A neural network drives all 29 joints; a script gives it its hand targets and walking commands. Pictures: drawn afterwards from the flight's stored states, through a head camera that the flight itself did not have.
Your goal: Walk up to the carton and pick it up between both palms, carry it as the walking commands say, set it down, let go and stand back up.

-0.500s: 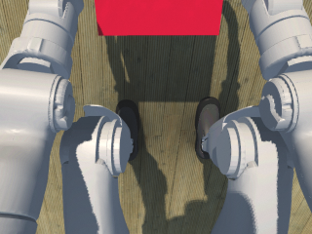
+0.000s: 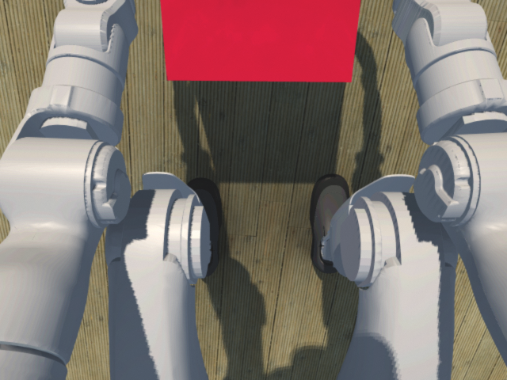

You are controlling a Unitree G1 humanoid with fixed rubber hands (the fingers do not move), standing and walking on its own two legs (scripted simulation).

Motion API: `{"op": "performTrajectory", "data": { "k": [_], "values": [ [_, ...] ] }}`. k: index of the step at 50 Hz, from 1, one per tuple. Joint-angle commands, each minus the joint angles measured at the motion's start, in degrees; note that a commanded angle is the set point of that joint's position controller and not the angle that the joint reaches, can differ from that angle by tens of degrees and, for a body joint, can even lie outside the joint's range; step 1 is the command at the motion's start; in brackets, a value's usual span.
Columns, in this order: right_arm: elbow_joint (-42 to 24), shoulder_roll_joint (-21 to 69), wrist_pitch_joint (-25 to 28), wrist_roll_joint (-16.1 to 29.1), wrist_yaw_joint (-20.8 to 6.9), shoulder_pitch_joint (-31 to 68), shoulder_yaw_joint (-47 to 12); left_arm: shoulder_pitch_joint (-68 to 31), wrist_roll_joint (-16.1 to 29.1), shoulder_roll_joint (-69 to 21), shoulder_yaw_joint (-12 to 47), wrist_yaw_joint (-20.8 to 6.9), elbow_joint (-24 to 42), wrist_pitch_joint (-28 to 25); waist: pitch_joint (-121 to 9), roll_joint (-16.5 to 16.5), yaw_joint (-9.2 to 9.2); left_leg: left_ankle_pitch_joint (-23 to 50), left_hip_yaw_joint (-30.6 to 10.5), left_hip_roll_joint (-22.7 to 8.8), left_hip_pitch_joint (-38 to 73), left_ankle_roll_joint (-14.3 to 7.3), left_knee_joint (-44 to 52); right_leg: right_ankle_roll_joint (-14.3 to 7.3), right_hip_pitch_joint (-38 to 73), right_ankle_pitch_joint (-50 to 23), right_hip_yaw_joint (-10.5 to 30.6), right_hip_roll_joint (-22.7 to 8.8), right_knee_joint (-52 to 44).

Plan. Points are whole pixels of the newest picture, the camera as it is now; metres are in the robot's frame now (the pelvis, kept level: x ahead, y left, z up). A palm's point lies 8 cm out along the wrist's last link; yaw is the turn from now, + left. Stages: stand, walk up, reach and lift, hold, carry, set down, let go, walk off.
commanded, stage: reach and lift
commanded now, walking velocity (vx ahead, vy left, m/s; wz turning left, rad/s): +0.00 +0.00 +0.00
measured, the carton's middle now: out of the picture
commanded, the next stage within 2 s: none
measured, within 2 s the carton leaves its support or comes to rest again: leaves its support in 0.22 s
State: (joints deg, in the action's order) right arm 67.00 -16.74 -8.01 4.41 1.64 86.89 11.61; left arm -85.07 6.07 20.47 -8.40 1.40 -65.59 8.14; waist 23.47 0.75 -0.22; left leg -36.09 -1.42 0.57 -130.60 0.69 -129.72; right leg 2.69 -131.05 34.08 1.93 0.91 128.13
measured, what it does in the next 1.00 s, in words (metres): stands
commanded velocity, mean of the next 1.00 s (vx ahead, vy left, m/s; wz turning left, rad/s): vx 0.00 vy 0.00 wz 0.00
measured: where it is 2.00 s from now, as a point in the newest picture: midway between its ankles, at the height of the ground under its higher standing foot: (265, 240)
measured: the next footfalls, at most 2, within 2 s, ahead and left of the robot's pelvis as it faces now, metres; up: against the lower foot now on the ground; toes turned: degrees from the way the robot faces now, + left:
none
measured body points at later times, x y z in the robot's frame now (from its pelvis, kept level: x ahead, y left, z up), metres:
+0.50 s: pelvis -0.02 -0.01 +0.01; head +0.36 +0.01 +0.23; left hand +0.55 +0.16 -0.18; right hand +0.55 -0.16 -0.17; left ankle +0.10 +0.12 -0.32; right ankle +0.11 -0.13 -0.32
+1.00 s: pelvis -0.03 +0.00 +0.04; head +0.35 +0.02 +0.26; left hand +0.55 +0.17 -0.14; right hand +0.55 -0.15 -0.13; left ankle +0.10 +0.12 -0.32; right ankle +0.11 -0.13 -0.32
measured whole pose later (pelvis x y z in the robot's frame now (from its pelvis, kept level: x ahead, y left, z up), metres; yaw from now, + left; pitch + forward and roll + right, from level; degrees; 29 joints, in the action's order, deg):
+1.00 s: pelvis -0.03 +0.00 +0.04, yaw +1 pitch +32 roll -2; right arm 47.9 -12.9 -17.2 -0.8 5.9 86.2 19.8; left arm -89.2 2.8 18.0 -10.9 11.5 -52.4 18.7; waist 29.9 0.3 1.5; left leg -31.1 -3.3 4.8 -122.1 2.5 -121.4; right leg 4.9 -121.2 30.8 3.3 3.9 120.0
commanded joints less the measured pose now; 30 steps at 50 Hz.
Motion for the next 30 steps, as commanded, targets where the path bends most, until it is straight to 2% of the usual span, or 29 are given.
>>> {"op": "performTrajectory", "data": {
  "k": [1,2,3,4,5,7,8,9,10,11,12,13,14,15,16,17,18,19,20,21,22,23,24,25,26,27,28,29,30],
  "values": [
    [-10.76,47.29,1.83,4.32,-12.21,23.35,-10.13,-30.14,3.52,-49.26,13.41,-13.19,12.35,-2.05,-58.26,-3.22,2.57,25.72,3.27,5.06,27.58,-0.42,9.00,-2.74,26.59,-24.63,-5.82,5.10,-5.68],
    [-12.05,48.65,2.27,3.93,-12.25,24.37,-11.57,-30.61,3.57,-51.20,14.09,-13.53,12.97,-1.41,-56.38,-2.26,0.81,27.21,3.48,5.37,24.27,-0.02,8.71,-2.96,27.66,-26.92,-5.04,5.00,-6.46],
    [-13.38,48.41,2.31,5.08,-12.32,25.83,-10.89,-28.51,2.64,-51.82,13.62,-13.20,11.65,-1.16,-61.28,-7.06,0.04,29.30,4.30,5.35,30.29,0.20,8.69,-2.97,26.14,-25.86,-4.98,5.70,-6.80],
    [-13.11,46.98,2.12,5.33,-12.26,25.65,-10.98,-29.55,3.53,-50.48,14.51,-12.98,13.40,-1.22,-61.68,-5.02,1.08,27.59,3.40,5.05,32.03,0.25,9.20,-2.88,25.67,-23.12,-6.18,5.40,-6.25],
    [-16.12,49.20,2.85,6.18,-11.95,29.40,-11.97,-30.57,3.48,-52.97,14.65,-12.43,13.07,-1.05,-61.42,-6.75,0.66,29.49,3.03,5.44,30.24,-0.32,9.06,-2.66,24.51,-25.55,-5.81,5.32,-5.59],
    [-15.45,47.46,2.81,7.12,-11.61,27.88,-12.16,-31.12,4.32,-51.89,15.51,-11.94,14.44,-1.69,-64.76,-5.11,1.97,30.73,2.53,4.84,35.03,0.02,9.47,-2.23,26.53,-26.16,-7.12,5.07,-5.54],
    [-18.41,49.38,2.85,7.03,-11.45,30.56,-14.06,-31.48,5.12,-54.07,15.64,-11.74,16.28,-2.08,-66.32,-4.94,2.36,35.89,1.71,5.63,40.02,-0.51,8.35,-2.17,21.74,-25.28,-7.26,5.25,-5.42],
    [-17.95,46.19,3.28,7.52,-10.68,31.30,-13.59,-34.85,6.59,-52.08,16.79,-11.25,17.32,-2.30,-71.45,-5.10,3.31,31.68,2.43,5.03,38.79,0.42,7.61,-2.63,28.22,-25.86,-6.72,5.36,-5.67],
    [-16.44,49.26,2.31,6.50,-11.29,30.92,-12.76,-32.43,4.85,-52.87,15.70,-11.46,15.45,-1.89,-67.07,-4.96,2.60,29.25,2.79,5.49,36.74,-0.49,9.68,-2.53,26.82,-24.24,-7.08,5.39,-6.55],
    [-13.95,50.57,1.68,7.18,-11.33,28.62,-12.79,-37.27,6.19,-51.45,15.70,-11.15,17.97,-2.34,-68.67,-1.42,3.62,29.99,2.11,5.13,37.85,-0.53,9.20,-2.22,26.21,-24.20,-8.11,4.94,-5.99],
    [-16.62,48.64,1.93,7.43,-11.16,30.46,-12.78,-35.11,5.94,-54.16,15.96,-11.05,17.79,-1.73,-71.99,-6.43,2.41,30.29,3.35,5.36,39.45,0.29,9.03,-2.90,28.61,-24.79,-6.60,5.21,-6.73],
    [-18.33,50.85,2.02,8.13,-11.05,32.19,-15.58,-38.08,6.76,-53.39,15.78,-10.72,20.54,-2.43,-74.42,-2.42,1.29,31.39,4.28,5.64,37.65,0.11,7.71,-2.74,31.55,-27.04,-6.14,5.00,-7.38],
    [-18.92,49.16,2.05,7.57,-10.32,32.03,-14.88,-39.96,6.59,-52.97,15.84,-10.49,18.94,-2.21,-73.81,-3.52,1.52,29.67,4.64,5.64,38.05,0.53,8.95,-2.40,32.01,-26.07,-6.62,5.24,-7.56],
    [-19.81,51.61,1.61,9.08,-10.46,33.76,-15.98,-42.18,7.50,-50.91,17.27,-10.42,22.46,-2.11,-77.15,-3.57,-0.28,29.47,4.60,4.92,38.28,0.27,8.96,-2.61,33.93,-26.23,-5.63,4.96,-8.07],
    [-18.56,52.41,1.10,9.36,-10.18,32.75,-15.16,-42.17,6.96,-51.57,16.27,-9.79,22.38,-2.29,-80.66,-2.57,1.57,27.96,5.78,4.78,38.92,0.21,8.96,-1.61,36.20,-26.64,-7.16,5.12,-7.86],
    [-23.56,50.43,1.47,9.17,-9.75,36.13,-16.95,-43.79,8.09,-52.26,17.15,-9.64,23.97,-2.06,-86.21,-3.20,0.44,30.69,5.09,4.99,42.30,0.60,8.84,-2.35,38.35,-28.29,-6.25,5.46,-7.98],
    [-23.55,51.76,1.20,10.27,-10.02,38.35,-17.25,-39.09,6.35,-51.51,15.67,-9.74,18.47,-1.28,-82.75,-3.72,-1.39,26.51,6.38,4.95,40.05,-0.33,9.82,-1.98,38.38,-24.26,-6.39,5.41,-9.22],
    [-21.76,51.55,0.40,9.35,-9.92,39.26,-16.71,-42.75,5.60,-48.50,15.09,-10.02,20.18,-1.36,-84.11,-1.19,-1.05,22.15,6.18,5.03,38.66,-1.06,10.55,-1.60,40.07,-21.79,-6.79,5.23,-9.02],
    [-22.03,52.98,-0.08,9.06,-10.36,36.88,-17.38,-42.14,6.07,-51.43,16.11,-10.05,21.51,-1.13,-81.59,-1.27,-2.10,24.90,6.13,5.29,36.39,-0.59,10.57,-1.93,38.26,-24.57,-6.27,5.30,-8.69],
    [-20.41,52.09,-0.92,7.80,-10.69,35.81,-15.60,-41.12,5.90,-53.36,15.03,-10.71,17.71,-0.38,-82.92,-3.22,0.67,22.06,6.57,5.35,39.97,-0.17,11.40,-2.03,38.42,-20.08,-7.94,5.66,-9.25],
    [-23.07,52.01,-1.16,8.69,-10.85,39.37,-16.24,-41.98,6.73,-51.85,16.67,-10.52,20.86,-0.11,-86.41,-3.17,0.34,22.44,6.13,5.18,42.21,-0.67,11.54,-1.79,37.71,-20.23,-8.45,5.11,-9.14],
    [-25.69,52.35,-1.33,9.69,-10.62,42.23,-17.96,-41.72,5.27,-50.94,14.07,-10.72,18.97,0.54,-89.18,-1.53,-3.24,21.95,7.11,4.77,41.74,-0.87,11.31,-1.79,42.99,-20.94,-7.05,5.37,-10.21],
    [-28.12,50.37,-1.25,10.29,-10.65,43.65,-18.16,-42.01,6.25,-53.61,16.07,-10.65,19.31,1.04,-93.84,-4.90,-1.46,24.41,6.46,4.67,47.50,-0.30,10.99,-2.09,41.09,-21.04,-7.55,5.35,-9.53],
    [-23.11,52.20,-2.82,10.46,-10.91,42.44,-17.80,-45.39,5.38,-49.73,15.98,-10.60,23.73,1.34,-89.83,-4.73,-3.83,21.98,7.41,3.94,43.87,-0.28,11.98,-1.73,40.48,-19.04,-7.13,4.99,-9.81],
    [-25.39,54.56,-3.23,10.04,-11.12,43.71,-18.05,-46.17,6.07,-52.50,15.06,-10.84,22.38,2.22,-90.11,-1.95,-2.70,20.77,7.48,4.97,42.22,-0.52,13.00,-1.90,43.96,-19.87,-7.41,5.26,-10.86],
    [-25.31,53.94,-3.49,10.32,-11.31,41.70,-19.06,-47.49,7.33,-52.41,17.19,-10.92,26.90,1.67,-97.62,-1.40,-1.08,24.58,7.32,4.96,47.62,-0.36,12.50,-1.68,47.57,-23.01,-8.41,4.97,-9.90],
    [-25.38,56.12,-4.27,10.08,-11.48,39.68,-19.54,-48.96,6.29,-53.35,17.18,-10.70,28.46,1.80,-99.50,-2.05,-2.49,25.59,8.43,5.27,47.68,0.17,12.65,-1.40,47.34,-24.61,-8.03,5.56,-10.87],
    [-25.40,56.29,-4.08,9.44,-11.19,42.89,-19.20,-46.78,6.48,-55.59,16.27,-11.57,26.01,2.54,-96.44,-0.42,-0.78,24.11,7.84,5.38,43.91,-0.61,13.10,-1.16,47.47,-23.75,-8.19,5.35,-11.48],
    [-23.19,56.78,-4.42,8.36,-11.15,39.95,-17.32,-44.90,5.64,-55.60,15.98,-11.86,23.42,3.20,-91.26,-2.87,-1.31,23.10,7.65,5.13,41.92,-0.67,13.24,-1.55,42.50,-22.40,-7.57,5.46,-10.98]
  ]
}}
